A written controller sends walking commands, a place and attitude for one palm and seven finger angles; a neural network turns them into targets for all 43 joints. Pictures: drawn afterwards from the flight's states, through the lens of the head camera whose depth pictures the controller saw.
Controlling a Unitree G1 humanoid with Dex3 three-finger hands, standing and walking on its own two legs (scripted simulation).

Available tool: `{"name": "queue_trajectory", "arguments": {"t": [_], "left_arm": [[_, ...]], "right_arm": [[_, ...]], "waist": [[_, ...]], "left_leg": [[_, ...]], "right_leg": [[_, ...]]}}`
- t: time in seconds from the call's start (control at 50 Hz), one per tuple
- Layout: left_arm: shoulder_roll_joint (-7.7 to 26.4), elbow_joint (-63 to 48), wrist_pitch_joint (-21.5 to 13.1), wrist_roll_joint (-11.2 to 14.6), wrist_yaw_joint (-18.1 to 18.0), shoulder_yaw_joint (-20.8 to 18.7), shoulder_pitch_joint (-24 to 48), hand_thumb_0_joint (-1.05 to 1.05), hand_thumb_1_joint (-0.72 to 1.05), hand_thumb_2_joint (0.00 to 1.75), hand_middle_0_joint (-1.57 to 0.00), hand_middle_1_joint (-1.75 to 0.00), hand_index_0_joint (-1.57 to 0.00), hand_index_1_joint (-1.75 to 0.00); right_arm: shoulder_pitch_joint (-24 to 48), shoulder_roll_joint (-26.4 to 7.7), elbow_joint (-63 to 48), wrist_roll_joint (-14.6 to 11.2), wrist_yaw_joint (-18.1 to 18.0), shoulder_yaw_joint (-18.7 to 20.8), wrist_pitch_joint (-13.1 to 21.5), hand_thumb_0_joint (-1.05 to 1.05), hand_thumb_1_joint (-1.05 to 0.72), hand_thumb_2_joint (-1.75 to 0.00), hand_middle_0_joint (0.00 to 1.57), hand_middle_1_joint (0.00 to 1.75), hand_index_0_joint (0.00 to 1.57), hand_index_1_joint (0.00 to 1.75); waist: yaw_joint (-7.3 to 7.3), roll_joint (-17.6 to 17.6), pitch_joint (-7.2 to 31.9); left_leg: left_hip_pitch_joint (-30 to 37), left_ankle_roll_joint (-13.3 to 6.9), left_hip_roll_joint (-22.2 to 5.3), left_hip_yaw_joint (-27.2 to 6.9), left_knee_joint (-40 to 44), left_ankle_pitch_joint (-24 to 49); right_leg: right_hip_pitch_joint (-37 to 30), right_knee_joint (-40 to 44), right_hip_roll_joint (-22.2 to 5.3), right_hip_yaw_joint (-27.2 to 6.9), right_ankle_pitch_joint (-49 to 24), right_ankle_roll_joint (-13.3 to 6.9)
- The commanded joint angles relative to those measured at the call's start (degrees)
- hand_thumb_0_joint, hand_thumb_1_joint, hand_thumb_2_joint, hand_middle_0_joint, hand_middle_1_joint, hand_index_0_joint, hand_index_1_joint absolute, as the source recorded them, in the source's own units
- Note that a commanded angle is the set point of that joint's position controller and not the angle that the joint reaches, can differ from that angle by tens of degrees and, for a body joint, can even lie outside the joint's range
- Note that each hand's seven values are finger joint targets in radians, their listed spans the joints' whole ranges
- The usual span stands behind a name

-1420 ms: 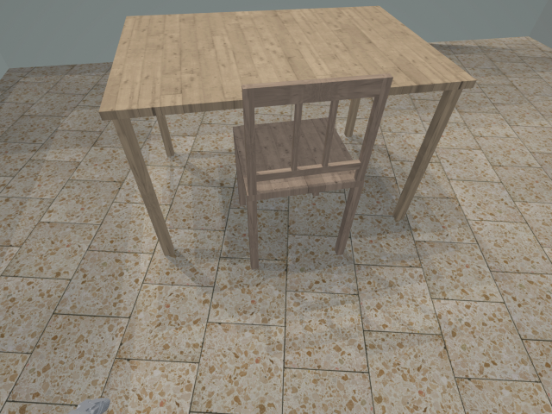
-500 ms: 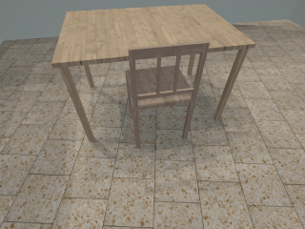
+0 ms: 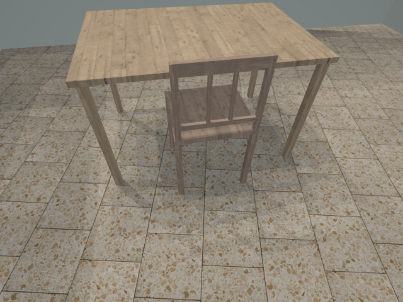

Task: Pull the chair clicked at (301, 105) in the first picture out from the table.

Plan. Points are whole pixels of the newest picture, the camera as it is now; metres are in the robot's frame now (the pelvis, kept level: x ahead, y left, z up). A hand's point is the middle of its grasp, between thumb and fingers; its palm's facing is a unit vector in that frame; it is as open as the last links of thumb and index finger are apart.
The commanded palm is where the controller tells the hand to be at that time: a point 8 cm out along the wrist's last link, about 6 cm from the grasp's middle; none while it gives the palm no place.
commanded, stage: look at it before walking up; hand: left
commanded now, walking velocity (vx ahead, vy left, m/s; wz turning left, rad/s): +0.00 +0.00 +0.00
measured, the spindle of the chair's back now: (209, 99) +0.89 +0.02 -0.12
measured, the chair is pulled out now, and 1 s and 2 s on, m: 0.00 0.00 0.00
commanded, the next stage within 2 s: walk to a spot facing it in 0.02 s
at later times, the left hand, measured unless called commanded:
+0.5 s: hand out of the picture +0.06 +0.20 -0.18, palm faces -0.13 -0.95 -0.28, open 7.4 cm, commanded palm none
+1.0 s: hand out of the picture +0.07 +0.18 -0.16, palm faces -0.30 -0.92 -0.26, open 7.4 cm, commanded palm none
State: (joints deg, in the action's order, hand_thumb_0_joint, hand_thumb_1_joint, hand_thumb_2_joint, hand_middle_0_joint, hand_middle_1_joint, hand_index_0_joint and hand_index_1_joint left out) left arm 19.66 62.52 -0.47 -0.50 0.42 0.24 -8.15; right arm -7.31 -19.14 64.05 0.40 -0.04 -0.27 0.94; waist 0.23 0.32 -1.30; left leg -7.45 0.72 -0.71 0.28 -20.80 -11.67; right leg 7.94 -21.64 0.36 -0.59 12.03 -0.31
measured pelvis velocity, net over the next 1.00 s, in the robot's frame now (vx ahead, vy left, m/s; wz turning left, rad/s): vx -0.03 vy -0.01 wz -0.42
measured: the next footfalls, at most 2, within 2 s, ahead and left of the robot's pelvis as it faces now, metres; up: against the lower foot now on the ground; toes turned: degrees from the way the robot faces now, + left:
left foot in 1.10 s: +0.04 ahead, +0.12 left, +0.00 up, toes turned -30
right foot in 1.62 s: -0.08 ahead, -0.16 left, +0.00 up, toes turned -55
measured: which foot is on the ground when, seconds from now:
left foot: down 0.00-0.54, up 0.56-1.00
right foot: down 0.00-1.00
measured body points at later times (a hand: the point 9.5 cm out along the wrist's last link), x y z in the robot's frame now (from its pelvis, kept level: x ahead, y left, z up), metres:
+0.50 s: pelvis -0.01 -0.01 -0.02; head +0.00 -0.03 +0.43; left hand +0.07 +0.25 -0.16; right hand +0.03 -0.28 -0.17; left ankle +0.00 +0.13 -0.75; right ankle -0.01 -0.10 -0.74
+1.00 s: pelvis -0.03 -0.01 +0.00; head -0.01 -0.03 +0.44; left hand +0.09 +0.22 -0.14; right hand -0.02 -0.29 -0.14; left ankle +0.00 +0.15 -0.70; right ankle -0.01 -0.10 -0.75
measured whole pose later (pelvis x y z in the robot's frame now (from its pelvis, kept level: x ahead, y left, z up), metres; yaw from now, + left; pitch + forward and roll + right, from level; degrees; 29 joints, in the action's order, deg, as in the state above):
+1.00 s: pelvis -0.03 -0.01 +0.00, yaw -24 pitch +2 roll +2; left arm 12.4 52.8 2.1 -1.2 0.3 -3.7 -16.8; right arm -6.6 -13.7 52.3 0.4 -1.6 3.5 -2.4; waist -3.5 0.4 -1.6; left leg -20.8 3.3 -0.5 -2.4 -46.5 -23.6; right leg 18.2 -24.9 7.2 -10.9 7.2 -3.4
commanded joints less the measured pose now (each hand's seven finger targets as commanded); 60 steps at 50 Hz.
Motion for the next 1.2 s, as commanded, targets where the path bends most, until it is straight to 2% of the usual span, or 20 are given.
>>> {"name": "queue_trajectory", "arguments": {"t": [0.0,0.14,0.22,0.28,0.36,0.42,0.48,0.5,0.52,0.54,0.58,0.66,0.9,1.02,1.04,1.06,1.08,1.1,1.14,1.18], "left_arm": [[11.6,-3.5,-1.3,-0.1,-1.1,-2.4,2.5,0.00,0.90,0.90,-0.20,-0.30,-0.20,-0.30],[12.0,-3.8,-1.2,-0.1,-1.0,-2.7,2.8,0.00,0.90,0.90,-0.20,-0.30,-0.20,-0.30],[5.8,-4.4,1.0,-0.1,-1.3,-2.2,-1.0,0.00,0.90,0.90,-0.20,-0.30,-0.20,-0.30],[5.8,-6.4,1.9,-0.3,-1.1,-2.9,-2.0,0.00,0.90,0.90,-0.20,-0.30,-0.20,-0.30],[4.6,-9.1,2.6,-0.4,-0.5,-3.5,-3.4,0.00,0.90,0.90,-0.20,-0.30,-0.20,-0.30],[2.1,-10.8,3.2,-0.6,0.0,-4.0,-4.9,0.00,0.90,0.90,-0.20,-0.30,-0.20,-0.30],[1.3,-10.5,2.9,-0.7,0.3,-4.7,-10.6,0.00,0.90,0.90,-0.20,-0.30,-0.20,-0.30],[2.6,-9.9,2.3,-1.0,0.2,-5.2,-13.5,0.00,0.90,0.90,-0.20,-0.30,-0.20,-0.30],[9.1,-10.3,1.3,-1.8,-0.8,-6.5,-14.5,0.00,0.90,0.90,-0.20,-0.30,-0.20,-0.30],[9.8,-10.7,1.5,-0.8,-1.4,-6.3,-15.8,0.00,0.90,0.90,-0.20,-0.30,-0.20,-0.30],[6.6,-12.0,1.6,-0.6,-1.9,-6.5,-10.4,0.00,0.90,0.90,-0.20,-0.30,-0.20,-0.30],[3.6,-13.1,0.7,-0.2,-1.5,-6.0,-8.9,0.00,0.90,0.90,-0.20,-0.30,-0.20,-0.30],[4.1,-12.5,1.5,-0.8,-1.1,-6.9,-12.4,0.00,0.90,0.90,-0.20,-0.30,-0.20,-0.30],[5.3,-14.3,2.4,-0.8,-1.0,-7.2,-6.9,0.00,0.90,0.90,-0.20,-0.30,-0.20,-0.30],[4.8,-14.8,2.5,-0.6,-1.0,-7.2,-5.4,0.00,0.90,0.90,-0.20,-0.30,-0.20,-0.30],[2.5,-15.6,2.6,-0.4,-0.8,-6.8,-5.2,0.00,0.90,0.90,-0.20,-0.30,-0.20,-0.30],[-0.5,-16.5,2.6,-0.1,0.0,-6.3,-5.6,0.00,0.90,0.90,-0.20,-0.30,-0.20,-0.30],[1.5,-16.8,2.4,-1.0,0.0,-7.0,-3.7,0.00,0.90,0.90,-0.20,-0.30,-0.20,-0.30],[2.8,-13.9,3.1,-1.9,0.7,-8.0,-7.6,0.00,0.90,0.90,-0.20,-0.30,-0.20,-0.30],[1.1,-13.2,3.6,-1.4,1.4,-7.4,-9.4,0.00,0.90,0.90,-0.20,-0.30,-0.20,-0.30]], "right_arm": [[3.1,-11.7,-3.4,0.1,-0.9,2.0,1.2,0.00,-0.90,-0.90,0.20,0.30,0.20,0.30],[2.9,-12.1,-3.6,0.1,-1.2,2.3,1.3,0.00,-0.90,-0.90,0.20,0.30,0.20,0.30],[-1.6,-5.2,-4.2,0.3,-1.7,1.6,0.0,0.00,-0.90,-0.90,0.20,0.30,0.20,0.30],[-2.7,-5.9,-6.4,0.3,-2.0,2.7,-0.7,0.00,-0.90,-0.90,0.20,0.30,0.20,0.30],[-2.4,-7.3,-9.4,0.5,-2.0,4.1,-1.2,0.00,-0.90,-0.90,0.20,0.30,0.20,0.30],[-0.9,-7.4,-11.2,0.6,-1.8,5.0,-0.9,0.00,-0.90,-0.90,0.20,0.30,0.20,0.30],[2.3,-6.4,-13.2,0.7,-1.6,5.5,-1.2,0.00,-0.90,-0.90,0.20,0.30,0.20,0.30],[2.4,-5.0,-13.6,0.6,-1.5,5.4,-1.6,0.00,-0.90,-0.90,0.20,0.30,0.20,0.30],[0.2,0.2,-15.2,0.2,-1.3,4.6,-2.0,0.00,-0.90,-0.90,0.20,0.30,0.20,0.30],[2.6,-0.3,-16.4,0.2,-1.4,4.5,-2.4,0.00,-0.90,-0.90,0.20,0.30,0.20,0.30],[2.1,-0.9,-15.0,0.1,-1.4,5.0,-2.7,0.00,-0.90,-0.90,0.20,0.30,0.20,0.30],[-0.6,0.2,-13.4,0.6,-1.0,5.1,-2.4,0.00,-0.90,-0.90,0.20,0.30,0.20,0.30],[2.5,0.9,-16.4,0.3,-1.9,4.6,-2.0,0.00,-0.90,-0.90,0.20,0.30,0.20,0.30],[-4.8,0.7,-16.0,-0.7,-2.4,4.6,-1.1,0.00,-0.90,-0.90,0.20,0.30,0.20,0.30],[-8.2,0.0,-15.1,-0.7,-2.6,4.8,-0.7,0.00,-0.90,-0.90,0.20,0.30,0.20,0.30],[-10.0,-2.4,-14.9,-0.5,-3.0,5.2,-0.2,0.00,-0.90,-0.90,0.20,0.30,0.20,0.30],[-8.6,-7.4,-16.2,0.3,-3.1,6.0,-0.2,0.00,-0.90,-0.90,0.20,0.30,0.20,0.30],[-5.7,-8.3,-17.6,0.3,-3.0,5.9,-0.5,0.00,-0.90,-0.90,0.20,0.30,0.20,0.30],[0.8,-2.3,-19.0,0.7,-2.9,3.8,-0.3,0.00,-0.90,-0.90,0.20,0.30,0.20,0.30],[2.0,-1.7,-19.5,0.7,-2.8,3.4,0.0,0.00,-0.90,-0.90,0.20,0.30,0.20,0.30]], "waist": [[-0.23,-1.0,3.2],[-0.12,-0.5,2.9],[0.18,0.3,3.0],[0.29,-0.8,2.0],[-0.14,-5.8,1.0],[-1.15,-11.7,-0.2],[-4.24,-7.7,0.2],[-5.65,-0.6,0.0],[-4.67,19.9,0.5],[-5.54,16.7,0.4],[-3.05,10.8,-2.4],[-1.54,3.3,2.3],[-3.84,7.1,4.7],[-0.88,9.5,6.7],[0.88,9.0,7.4],[1.77,2.5,7.3],[1.66,-14.3,4.9],[0.94,-12.6,0.7],[-3.22,-7.8,-1.9],[-4.14,-8.1,-2.0]], "left_leg": [[1.0,-2.1,-6.2,-5.6,3.3,8.6],[2.3,-1.9,-6.7,-4.6,2.8,10.1],[2.1,-0.7,-7.1,-1.2,-1.1,10.2],[1.9,-1.2,-8.3,-0.6,-2.7,8.4],[0.5,-3.7,-12.8,-2.6,-1.3,5.6],[-3.4,-8.9,-19.5,-4.3,1.3,11.1],[-8.7,-6.2,-17.8,1.5,-8.2,9.2],[-11.6,-2.2,-12.6,5.8,-19.0,3.0],[-23.7,2.4,-3.0,9.6,-34.9,-18.9],[-24.0,1.9,-1.5,1.1,-41.8,-23.5],[-24.8,1.4,-3.4,-2.5,-46.6,-16.3],[-23.0,2.7,-3.4,-2.2,-44.4,-7.4],[-20.0,2.8,-0.4,-2.8,-28.8,-11.5],[-4.6,0.2,3.1,-2.3,-8.1,-7.9],[3.0,-0.4,1.8,-2.6,-1.9,-4.0],[10.9,-2.3,-4.3,-8.2,3.7,-5.3],[12.8,-5.8,-18.9,-23.8,9.9,-9.6],[2.9,-9.4,-26.2,-26.4,9.9,-4.1],[-6.7,-8.3,-18.0,-14.9,8.6,1.4],[-8.9,-7.2,-14.1,-7.0,7.2,4.7]], "right_leg": [[0.1,3.8,-7.1,-6.2,-9.3,-1.1],[0.6,3.2,-6.8,-6.7,-12.4,-1.4],[3.4,-1.1,-6.2,-8.1,-16.5,-0.8],[7.6,-4.7,-4.8,-8.3,-15.3,-0.7],[12.4,-13.4,-1.2,-6.0,-8.1,0.2],[13.2,-26.3,-0.6,-0.4,14.1,1.6],[5.8,-18.2,-2.4,0.1,8.7,1.1],[2.9,-7.4,-3.8,-3.4,-2.3,0.4],[-0.2,3.4,-17.6,-27.5,-13.4,-3.9],[3.2,6.1,-21.1,-32.5,-18.9,-8.3],[7.0,7.1,-17.2,-29.7,-6.2,-9.1],[3.4,4.5,-11.6,-22.1,-7.6,-8.2],[-0.2,4.2,-9.6,-28.5,-10.0,-9.6],[6.5,2.9,-6.0,-29.8,-11.2,-6.0],[11.4,1.1,-4.1,-27.9,-6.9,-3.6],[20.4,-4.3,1.2,-23.0,1.9,-0.8],[31.2,-18.3,8.1,-12.2,15.0,1.8],[31.3,-30.8,4.4,-6.5,18.5,3.6],[25.6,-43.3,2.2,-6.3,10.2,4.8],[24.7,-49.9,1.2,-4.1,6.8,5.0]]}}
